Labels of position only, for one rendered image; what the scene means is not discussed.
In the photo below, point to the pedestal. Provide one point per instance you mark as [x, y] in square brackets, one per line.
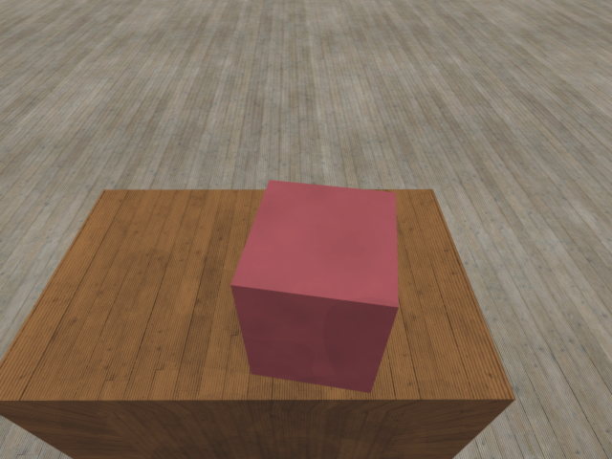
[134, 348]

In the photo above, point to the carton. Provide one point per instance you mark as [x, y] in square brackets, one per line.
[316, 287]

